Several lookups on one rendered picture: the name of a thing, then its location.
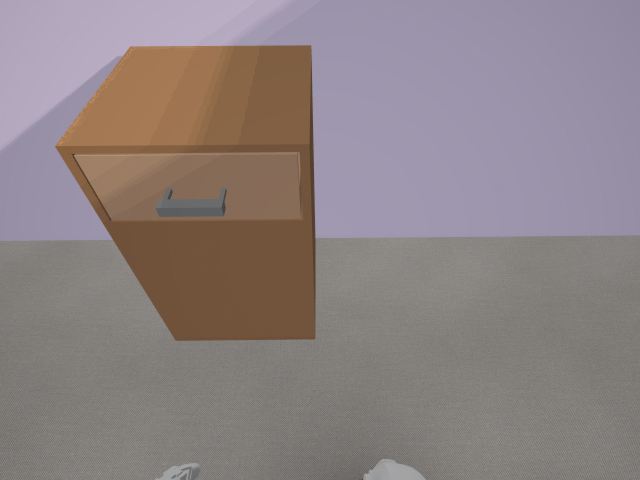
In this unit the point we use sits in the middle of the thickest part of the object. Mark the handle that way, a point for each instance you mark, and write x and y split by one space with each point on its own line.
167 207

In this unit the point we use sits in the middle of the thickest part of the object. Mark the cabinet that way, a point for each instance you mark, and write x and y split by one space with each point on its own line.
217 279

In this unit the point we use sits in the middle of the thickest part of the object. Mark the right robot shin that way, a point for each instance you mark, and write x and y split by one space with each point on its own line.
385 461

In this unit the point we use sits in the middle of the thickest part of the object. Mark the drawer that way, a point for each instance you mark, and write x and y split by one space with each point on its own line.
260 185

